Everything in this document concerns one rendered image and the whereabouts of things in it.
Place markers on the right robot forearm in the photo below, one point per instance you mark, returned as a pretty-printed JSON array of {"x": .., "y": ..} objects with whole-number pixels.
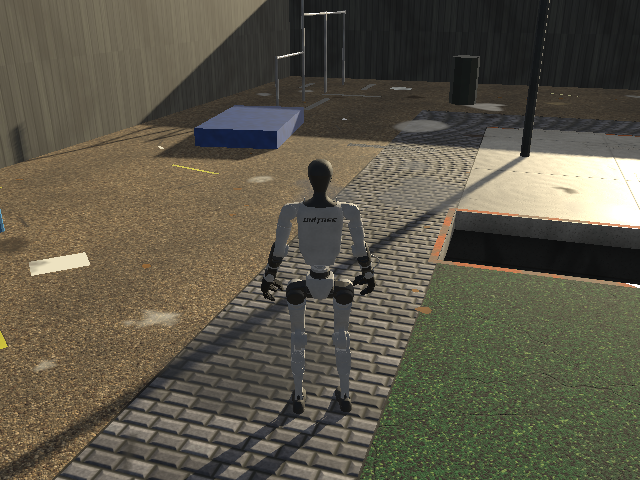
[{"x": 366, "y": 264}]

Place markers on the robot right upper arm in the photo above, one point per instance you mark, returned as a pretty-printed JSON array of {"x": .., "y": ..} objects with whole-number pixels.
[{"x": 351, "y": 212}]

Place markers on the left robot forearm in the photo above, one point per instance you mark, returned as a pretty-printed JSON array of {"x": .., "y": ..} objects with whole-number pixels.
[{"x": 272, "y": 266}]

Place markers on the robot left hand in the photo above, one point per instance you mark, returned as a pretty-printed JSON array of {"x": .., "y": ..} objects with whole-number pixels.
[{"x": 266, "y": 286}]

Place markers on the humanoid robot torso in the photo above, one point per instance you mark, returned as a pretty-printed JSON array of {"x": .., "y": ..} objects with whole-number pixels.
[{"x": 320, "y": 236}]

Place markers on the robot right hand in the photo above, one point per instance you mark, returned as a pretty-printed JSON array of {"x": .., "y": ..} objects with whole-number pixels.
[{"x": 360, "y": 280}]

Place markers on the robot left thigh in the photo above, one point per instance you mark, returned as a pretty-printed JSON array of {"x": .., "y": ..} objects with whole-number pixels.
[{"x": 296, "y": 300}]

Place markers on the robot left upper arm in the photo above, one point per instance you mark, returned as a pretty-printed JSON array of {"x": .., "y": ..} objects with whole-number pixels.
[{"x": 288, "y": 212}]

